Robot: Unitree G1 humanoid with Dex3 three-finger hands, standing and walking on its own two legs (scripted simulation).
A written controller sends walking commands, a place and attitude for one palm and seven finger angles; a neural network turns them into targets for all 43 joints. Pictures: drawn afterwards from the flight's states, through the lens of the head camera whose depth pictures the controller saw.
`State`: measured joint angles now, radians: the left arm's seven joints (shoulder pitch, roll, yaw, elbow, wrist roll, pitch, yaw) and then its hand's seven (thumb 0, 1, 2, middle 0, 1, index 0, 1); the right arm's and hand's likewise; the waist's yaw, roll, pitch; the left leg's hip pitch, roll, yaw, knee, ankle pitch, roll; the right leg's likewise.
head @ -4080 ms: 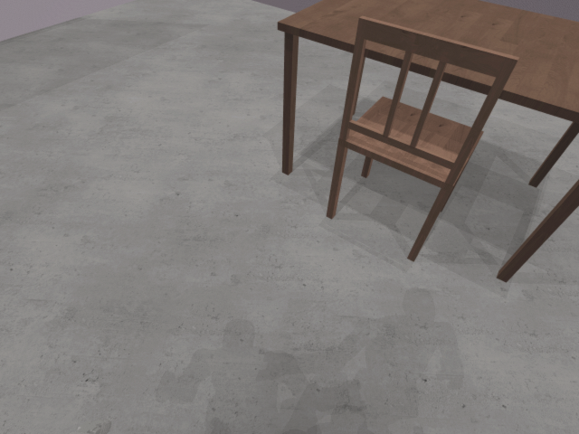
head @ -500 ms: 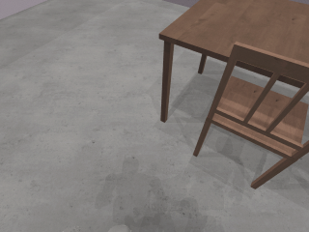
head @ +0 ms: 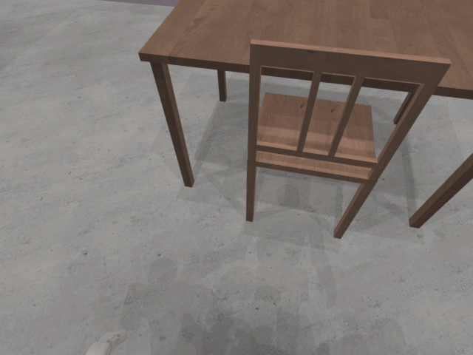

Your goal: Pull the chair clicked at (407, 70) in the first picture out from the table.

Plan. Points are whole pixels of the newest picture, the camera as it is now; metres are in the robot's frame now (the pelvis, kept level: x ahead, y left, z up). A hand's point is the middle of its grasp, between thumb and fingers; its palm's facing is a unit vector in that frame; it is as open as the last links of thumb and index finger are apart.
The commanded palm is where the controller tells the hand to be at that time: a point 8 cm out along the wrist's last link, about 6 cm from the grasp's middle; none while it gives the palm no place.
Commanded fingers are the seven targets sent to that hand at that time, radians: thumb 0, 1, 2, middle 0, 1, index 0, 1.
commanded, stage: turn to face it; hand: left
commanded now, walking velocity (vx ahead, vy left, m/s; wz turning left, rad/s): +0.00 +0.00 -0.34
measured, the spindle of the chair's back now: (307, 114) +0.73 -0.17 -0.08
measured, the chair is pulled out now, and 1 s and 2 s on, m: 0.00 0.00 0.00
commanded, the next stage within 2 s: take the last steps up to it in 0.34 s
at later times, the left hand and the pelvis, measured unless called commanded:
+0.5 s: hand out of the picture +0.09 +0.21 -0.17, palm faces -0.11 -0.98 -0.18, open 7.4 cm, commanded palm none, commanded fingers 0.00 0.90 0.90 -0.20 -0.30 -0.20 -0.30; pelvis +0.00 +0.02 +0.01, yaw -10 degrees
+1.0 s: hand (188, 343) +0.16 +0.10 -0.14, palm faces -0.18 -0.96 -0.23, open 7.2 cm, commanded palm none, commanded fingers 0.00 0.90 0.90 -0.20 -0.30 -0.20 -0.30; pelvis +0.06 -0.06 +0.02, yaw -13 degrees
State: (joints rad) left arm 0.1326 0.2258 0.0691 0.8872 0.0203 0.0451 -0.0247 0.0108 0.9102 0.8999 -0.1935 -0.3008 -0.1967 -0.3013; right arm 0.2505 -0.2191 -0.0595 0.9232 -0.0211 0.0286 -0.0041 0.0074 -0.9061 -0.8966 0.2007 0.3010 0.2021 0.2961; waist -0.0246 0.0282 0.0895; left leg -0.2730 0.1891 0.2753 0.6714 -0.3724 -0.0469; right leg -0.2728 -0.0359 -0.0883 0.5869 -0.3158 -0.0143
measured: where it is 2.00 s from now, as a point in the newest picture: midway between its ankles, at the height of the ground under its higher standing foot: (274, 333)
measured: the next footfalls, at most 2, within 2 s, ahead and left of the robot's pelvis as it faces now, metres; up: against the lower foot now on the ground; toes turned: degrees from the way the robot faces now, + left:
left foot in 0.38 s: +0.06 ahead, +0.12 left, +0.00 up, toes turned -3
right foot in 0.86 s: +0.04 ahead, -0.16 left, +0.00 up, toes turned -20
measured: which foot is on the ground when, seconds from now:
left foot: up 0.00-0.36, down 0.38-0.86, up 0.88-1.00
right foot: down 0.00-0.38, up 0.40-0.84, down 0.86-1.00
